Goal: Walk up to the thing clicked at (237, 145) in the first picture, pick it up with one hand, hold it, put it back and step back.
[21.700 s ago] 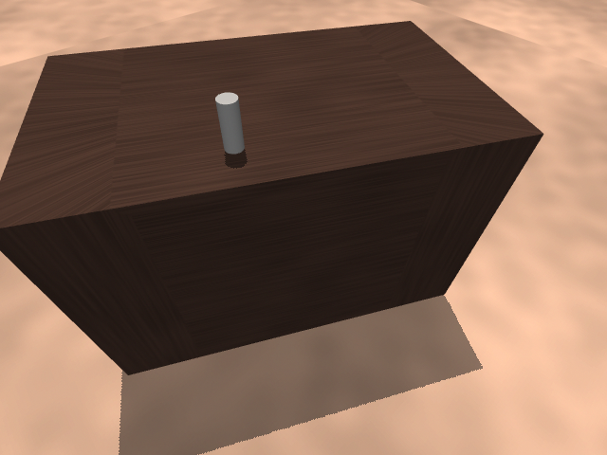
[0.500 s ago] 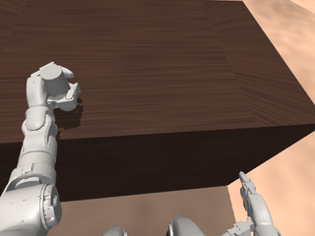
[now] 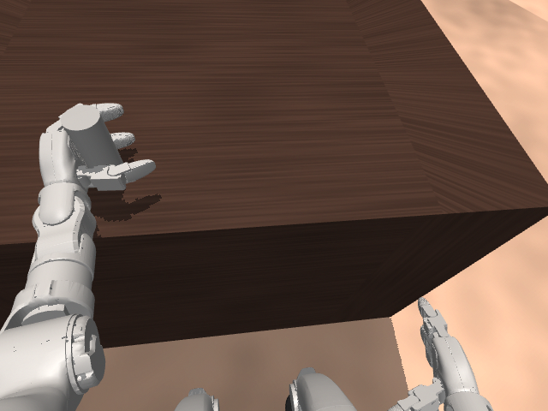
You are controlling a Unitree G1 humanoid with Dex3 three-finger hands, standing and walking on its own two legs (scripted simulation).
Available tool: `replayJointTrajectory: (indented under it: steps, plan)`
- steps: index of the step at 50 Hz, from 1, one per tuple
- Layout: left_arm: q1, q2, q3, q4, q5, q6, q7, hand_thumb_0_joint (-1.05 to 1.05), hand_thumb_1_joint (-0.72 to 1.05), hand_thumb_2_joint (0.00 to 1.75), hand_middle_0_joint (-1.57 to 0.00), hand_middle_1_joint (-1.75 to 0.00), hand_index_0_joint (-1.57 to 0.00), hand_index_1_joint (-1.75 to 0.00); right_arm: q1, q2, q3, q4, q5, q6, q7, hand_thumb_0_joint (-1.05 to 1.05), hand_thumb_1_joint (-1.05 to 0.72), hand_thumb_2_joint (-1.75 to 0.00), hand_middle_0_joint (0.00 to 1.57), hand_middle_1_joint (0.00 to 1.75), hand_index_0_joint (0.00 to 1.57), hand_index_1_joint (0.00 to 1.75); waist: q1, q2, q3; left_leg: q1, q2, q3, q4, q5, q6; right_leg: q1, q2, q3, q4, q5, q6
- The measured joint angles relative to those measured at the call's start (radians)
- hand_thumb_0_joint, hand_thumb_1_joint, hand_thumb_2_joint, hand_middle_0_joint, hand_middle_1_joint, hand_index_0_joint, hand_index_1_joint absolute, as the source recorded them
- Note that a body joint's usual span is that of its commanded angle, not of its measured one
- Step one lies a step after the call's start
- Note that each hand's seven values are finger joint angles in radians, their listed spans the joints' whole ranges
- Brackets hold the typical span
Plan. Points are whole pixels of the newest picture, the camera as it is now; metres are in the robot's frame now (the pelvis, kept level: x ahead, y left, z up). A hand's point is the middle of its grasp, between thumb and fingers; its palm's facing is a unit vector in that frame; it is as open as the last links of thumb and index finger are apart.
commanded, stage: open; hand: left
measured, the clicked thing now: (98, 149) +0.47 +0.20 +0.09
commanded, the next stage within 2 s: withdraw in 0.10 s
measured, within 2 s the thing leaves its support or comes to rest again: neither
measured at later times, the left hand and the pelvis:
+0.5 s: hand (73, 123) +0.48 +0.21 +0.14, palm faces +0.16 -0.99 +0.00, open 17.1 cm; pelvis +0.01 +0.00 +0.01, yaw +0 degrees
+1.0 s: hand out of the picture +0.43 +0.29 +0.20, palm faces +0.32 -0.92 -0.25, open 17.5 cm; pelvis +0.02 +0.00 +0.03, yaw +0 degrees
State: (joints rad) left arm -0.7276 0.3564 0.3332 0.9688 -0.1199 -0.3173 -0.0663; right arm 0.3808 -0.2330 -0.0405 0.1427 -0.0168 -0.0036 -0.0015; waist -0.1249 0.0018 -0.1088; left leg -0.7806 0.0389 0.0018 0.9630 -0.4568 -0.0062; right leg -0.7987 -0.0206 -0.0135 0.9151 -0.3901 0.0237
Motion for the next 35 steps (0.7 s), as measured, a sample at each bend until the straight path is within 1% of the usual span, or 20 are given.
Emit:
replayJointTrajectory:
  steps: [6, 12, 19, 23, 27, 32, 35]
  plan:
    - [-0.002, 0.001, -0.004, 0.005, -0.002, -0.002, 0.000, 0.00, -0.27, 0.35, -0.63, -0.48, -0.63, -0.49, -0.004, 0.001, 0.002, 0.006, 0.001, 0.001, 0.001, -0.01, 0.50, -0.06, 0.05, 0.05, 0.06, 0.05, 0.001, 0.000, -0.004, 0.000, 0.000, -0.001, 0.001, -0.003, 0.000, 0.001, 0.000, -0.001, 0.000, -0.002, 0.000]
    - [0.006, -0.002, -0.006, 0.002, -0.005, 0.000, -0.004, 0.00, -0.38, 0.21, -0.44, -0.30, -0.43, -0.31, -0.001, 0.001, 0.002, 0.000, 0.002, 0.006, 0.005, -0.01, 0.50, -0.06, 0.05, 0.05, 0.06, 0.05, 0.003, 0.004, -0.006, 0.004, 0.000, -0.001, 0.000, -0.005, 0.001, 0.006, 0.000, -0.001, -0.003, -0.003, 0.001]
    - [0.005, 0.022, 0.014, -0.023, 0.001, 0.018, -0.014, -0.01, -0.49, 0.12, -0.23, -0.16, -0.23, -0.17, -0.004, -0.011, -0.008, -0.028, 0.009, 0.020, -0.001, -0.01, 0.51, -0.06, 0.06, 0.05, 0.06, 0.05, -0.003, 0.003, -0.001, 0.023, -0.002, 0.002, -0.010, -0.003, 0.003, 0.023, -0.001, 0.002, -0.011, -0.002, 0.003]
    - [-0.007, 0.049, 0.028, -0.050, -0.002, 0.058, -0.021, -0.01, -0.52, 0.09, -0.16, -0.12, -0.15, -0.12, 0.005, -0.019, -0.013, -0.022, 0.018, 0.021, -0.010, -0.01, 0.51, -0.06, 0.05, 0.05, 0.06, 0.05, 0.003, 0.002, -0.006, 0.054, 0.000, 0.004, -0.033, 0.002, 0.002, 0.054, 0.000, 0.002, -0.036, 0.005, 0.003]
    - [-0.030, 0.093, 0.035, -0.055, -0.008, 0.107, -0.041, -0.01, -0.54, 0.07, -0.11, -0.09, -0.11, -0.09, 0.009, -0.019, -0.010, 0.016, 0.030, 0.023, -0.019, -0.01, 0.51, -0.06, 0.05, 0.05, 0.06, 0.05, 0.013, 0.005, -0.015, 0.094, 0.001, 0.004, -0.062, 0.008, 0.003, 0.096, 0.002, 0.002, -0.068, 0.012, 0.004]
    - [-0.047, 0.142, 0.031, -0.053, -0.024, 0.181, -0.087, -0.01, -0.55, 0.05, -0.08, -0.07, -0.09, -0.07, 0.001, -0.016, 0.001, 0.092, 0.049, 0.011, -0.028, -0.01, 0.51, -0.06, 0.05, 0.05, 0.06, 0.05, 0.035, 0.018, -0.027, 0.146, 0.001, 0.007, -0.102, 0.017, 0.004, 0.148, 0.002, 0.004, -0.110, 0.023, 0.005]
    - [-0.041, 0.151, 0.022, -0.066, -0.041, 0.225, -0.120, -0.01, -0.56, 0.04, -0.07, -0.06, -0.08, -0.05, -0.006, -0.015, 0.007, 0.133, 0.058, -0.001, -0.034, -0.01, 0.52, -0.05, 0.05, 0.05, 0.06, 0.05, 0.050, 0.025, -0.030, 0.175, -0.002, 0.009, -0.125, 0.024, 0.006, 0.178, -0.001, 0.005, -0.133, 0.029, 0.007]
